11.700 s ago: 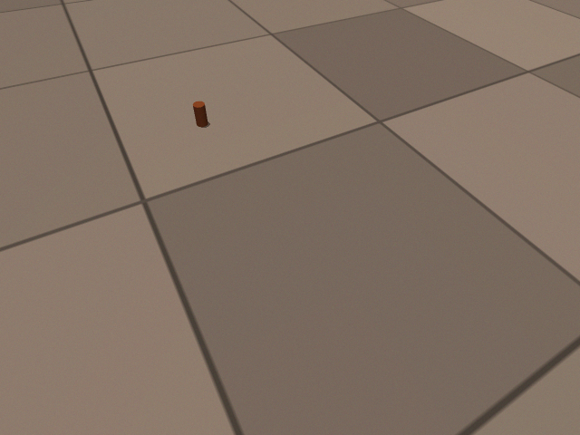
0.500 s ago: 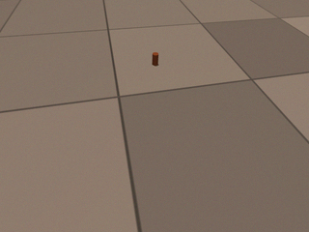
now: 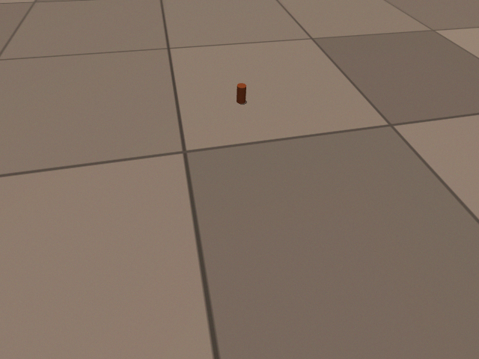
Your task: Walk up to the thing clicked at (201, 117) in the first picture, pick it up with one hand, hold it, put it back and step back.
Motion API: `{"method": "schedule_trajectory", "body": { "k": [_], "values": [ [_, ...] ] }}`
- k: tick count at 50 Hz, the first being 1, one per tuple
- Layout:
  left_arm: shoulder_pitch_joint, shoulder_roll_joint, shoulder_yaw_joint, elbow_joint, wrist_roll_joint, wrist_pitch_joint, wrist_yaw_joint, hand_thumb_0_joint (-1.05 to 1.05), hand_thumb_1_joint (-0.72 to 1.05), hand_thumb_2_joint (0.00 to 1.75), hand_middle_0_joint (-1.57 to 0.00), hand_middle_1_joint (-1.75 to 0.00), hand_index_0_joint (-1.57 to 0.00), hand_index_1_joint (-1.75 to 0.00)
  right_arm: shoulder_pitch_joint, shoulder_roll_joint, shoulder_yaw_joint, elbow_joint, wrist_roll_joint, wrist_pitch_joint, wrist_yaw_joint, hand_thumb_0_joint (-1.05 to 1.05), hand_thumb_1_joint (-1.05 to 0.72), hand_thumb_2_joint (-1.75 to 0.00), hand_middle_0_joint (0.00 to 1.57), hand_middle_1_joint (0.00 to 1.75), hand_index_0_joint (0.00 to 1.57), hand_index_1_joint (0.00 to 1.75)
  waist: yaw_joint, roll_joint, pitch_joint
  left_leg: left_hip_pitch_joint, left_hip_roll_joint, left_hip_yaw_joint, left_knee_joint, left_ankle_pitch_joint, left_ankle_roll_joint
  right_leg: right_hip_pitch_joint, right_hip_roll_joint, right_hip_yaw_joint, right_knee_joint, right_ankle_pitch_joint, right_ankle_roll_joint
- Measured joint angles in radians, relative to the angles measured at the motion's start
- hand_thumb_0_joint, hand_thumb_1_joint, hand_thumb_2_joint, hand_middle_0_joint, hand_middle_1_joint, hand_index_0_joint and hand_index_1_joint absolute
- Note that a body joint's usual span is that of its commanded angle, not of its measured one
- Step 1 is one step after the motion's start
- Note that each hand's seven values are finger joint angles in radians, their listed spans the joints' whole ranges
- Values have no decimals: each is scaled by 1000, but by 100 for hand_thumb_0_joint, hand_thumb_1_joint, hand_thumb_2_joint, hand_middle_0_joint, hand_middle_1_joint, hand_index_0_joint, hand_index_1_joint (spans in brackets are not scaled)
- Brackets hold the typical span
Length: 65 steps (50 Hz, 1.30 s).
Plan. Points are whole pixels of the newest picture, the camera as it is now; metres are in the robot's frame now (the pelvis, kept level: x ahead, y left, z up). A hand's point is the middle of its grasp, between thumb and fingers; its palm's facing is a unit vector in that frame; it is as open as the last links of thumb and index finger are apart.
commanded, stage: stand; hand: left
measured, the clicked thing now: (241, 93) +1.96 -0.03 -0.72
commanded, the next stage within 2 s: walk up in 0.06 s
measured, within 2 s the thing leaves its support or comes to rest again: neither
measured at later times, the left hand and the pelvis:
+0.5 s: hand (104, 319) +0.23 +0.25 -0.12, palm faces -0.23 -0.78 -0.58, open 7.4 cm; pelvis +0.10 -0.05 -0.04, yaw -20 degrees
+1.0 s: hand (189, 150) +0.72 +0.15 -0.15, palm faces -0.62 -0.59 -0.52, open 7.4 cm; pelvis +0.45 -0.03 -0.02, yaw -39 degrees
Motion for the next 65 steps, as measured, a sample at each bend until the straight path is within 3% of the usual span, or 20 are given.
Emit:
{"method": "schedule_trajectory", "body": {
  "k": [3, 7, 11, 16, 18, 19, 21, 25, 31, 35, 39, 42, 44, 46, 48, 53, 59, 61, 62, 65],
  "values": [
    [2, 0, 1, 0, 1, 1, -1, 1, 90, 90, -20, -30, -20, -30, 1, 0, 0, 0, -1, 0, 0, 1, -91, -90, 21, 30, 21, 30, 0, 0, 1, 0, 1, 1, -1, 1, 0, -1, 0, 1, 0, 1, 0],
    [87, 13, 20, -47, -2, 6, -42, 1, 90, 90, -20, -30, -20, -30, 0, -30, -45, -91, -34, -5, 62, 1, -90, -90, 21, 30, 21, 30, 10, 3, -33, -66, 5, 85, 124, -234, 47, -125, 0, 57, 165, -162, -36],
    [112, 34, 27, -30, 0, 24, -56, 1, 90, 90, -21, -30, -20, -30, -9, -75, -87, -174, -37, -34, 77, 1, -90, -90, 21, 30, 21, 30, -12, 58, -27, -32, 53, 173, 74, -75, 33, -303, -35, -66, 463, -248, -57],
    [130, 101, 56, -59, -17, 9, -80, 1, 90, 90, -21, -30, -20, -30, 38, -125, -105, -169, -43, -13, 103, 1, -90, -90, 21, 30, 21, 30, -12, 77, -61, 69, 76, 247, 73, -158, 0, -336, -109, -152, 473, -181, -49],
    [153, 132, 68, -78, -22, -14, -78, 1, 90, 90, -20, -30, -20, -30, 48, -147, -111, -169, -56, 7, 110, 1, -90, -90, 21, 30, 21, 30, -8, 85, -86, 72, 93, 268, 166, -244, 9, -293, -125, -179, 390, -125, -51],
    [163, 150, 77, -88, -21, -32, -70, 1, 90, 90, -21, -30, -20, -30, 48, -158, -113, -174, -63, 15, 111, 1, -90, -90, 21, 30, 21, 30, -4, 92, -96, 41, 104, 250, 270, -310, 25, -283, -115, -176, 378, -118, -50],
    [167, 151, 93, -111, -15, -54, -40, 1, 90, 90, -20, -30, -20, -30, 33, -181, -117, -181, -66, 36, 108, 1, -90, -90, 21, 30, 21, 30, 11, 142, -89, -95, 99, 125, 571, -401, 17, -307, -75, -188, 476, -182, -44],
    [210, 86, 69, -116, -11, -59, 1, 1, 90, 90, -20, -30, -20, -30, -16, -179, -96, -204, -48, 38, 134, 1, -91, -90, 20, 30, 20, 30, 37, 202, -54, -328, 33, -8, 806, -313, -2, -215, -10, -165, 405, -195, -56],
    [298, 15, 32, -102, -17, -75, 10, 1, 90, 90, -21, -30, -20, -30, -33, -123, -54, -289, -46, 32, 169, 1, -91, -90, 20, 30, 20, 30, 55, 159, -26, -544, 75, -58, 685, -46, -22, -7, -21, -44, 157, -143, -19],
    [330, 6, 26, -120, -15, -92, 10, 1, 89, 90, -21, -30, -21, -30, -31, -133, -58, -328, -56, 48, 181, 1, -91, -90, 21, 30, 21, 30, 46, 142, -26, -621, 109, -89, 608, 101, -45, 68, -44, 23, 56, -153, 0],
    [323, 41, 37, -159, -4, -97, 20, 1, 89, 90, -21, -30, -21, -30, -26, -168, -84, -341, -55, 56, 177, 1, -90, -90, 21, 30, 21, 30, 27, 148, -16, -576, 121, -89, 439, 103, -47, 106, -60, 61, 42, -217, 35],
    [295, 100, 51, -175, 4, -80, 34, 1, 89, 90, -21, -30, -21, -30, -15, -174, -112, -345, -53, 52, 165, 1, -91, -90, 20, 30, 21, 30, 3, 120, -10, -487, 87, -51, 362, 42, -32, 100, -101, 81, 138, -321, 57],
    [218, 149, 66, -175, 7, -55, 50, 1, 89, 90, -21, -30, -21, -30, -9, -136, -120, -354, -52, 31, 141, 1, -91, -90, 20, 30, 20, 30, -18, 36, 49, -471, 34, 9, 437, -28, -11, -7, -149, 108, 452, -360, 11],
    [159, 161, 65, -193, -6, -52, 70, 1, 90, 90, -21, -30, -21, -30, 11, -112, -110, -356, -34, 15, 120, 1, -91, -90, 20, 30, 20, 30, -30, 31, 81, -434, 47, 34, 449, -74, 7, -167, -76, 103, 775, -353, -55],
    [124, 164, 54, -205, -16, -59, 68, 1, 90, 90, -20, -30, -20, -30, 36, -83, -104, -344, -23, 23, 106, 1, -91, -90, 20, 30, 20, 30, -51, 20, 82, -355, 46, 67, 366, -72, 20, -300, -38, 45, 916, -263, -86],
    [107, 165, 45, -233, -39, -58, 42, 1, 90, 90, -20, -30, -20, -30, 133, -72, -101, -354, -30, 18, 87, 1, -90, -90, 21, 30, 21, 30, -107, 3, 39, -150, 0, 168, 175, -85, 68, -470, -32, -79, 797, -122, -65],
    [87, 144, 48, -249, -37, -42, 38, 1, 90, 90, -20, -30, -20, -30, 216, -99, -116, -377, -54, 28, 82, 1, -90, -90, 21, 30, 21, 30, -141, 31, 8, 4, -65, 257, 162, -217, 106, -475, -40, -195, 456, -27, -57],
    [87, 141, 50, -268, -36, -53, 39, 1, 90, 90, -20, -30, -20, -30, 226, -99, -118, -389, -56, 40, 81, 1, -90, -90, 20, 30, 21, 30, -142, 47, 11, 4, -66, 274, 267, -295, 98, -422, -25, -231, 348, 37, -74],
    [90, 140, 56, -278, -33, -62, 44, 1, 90, 90, -20, -30, -20, -30, 226, -94, -118, -390, -56, 46, 79, 1, -90, -90, 20, 30, 20, 30, -133, 54, 13, -22, -59, 272, 377, -327, 81, -394, -12, -237, 324, 42, -108],
    [90, 117, 60, -304, -26, -62, 78, 0, 90, 90, -21, -30, -20, -30, 194, -75, -107, -391, -64, 74, 72, 1, -91, -90, 20, 30, 20, 30, -98, 118, 41, -207, -49, 93, 805, -360, -22, -387, 20, -248, 421, -43, -129]
  ]
}}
